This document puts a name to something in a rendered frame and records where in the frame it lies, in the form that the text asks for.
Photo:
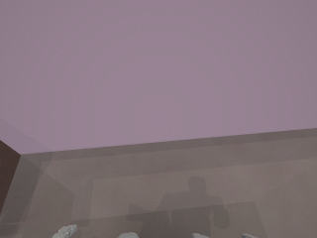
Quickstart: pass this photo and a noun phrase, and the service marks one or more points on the cupboard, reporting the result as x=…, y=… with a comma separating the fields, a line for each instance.
x=9, y=160

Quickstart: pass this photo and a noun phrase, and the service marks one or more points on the left robot hand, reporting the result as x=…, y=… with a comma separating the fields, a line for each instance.
x=65, y=231

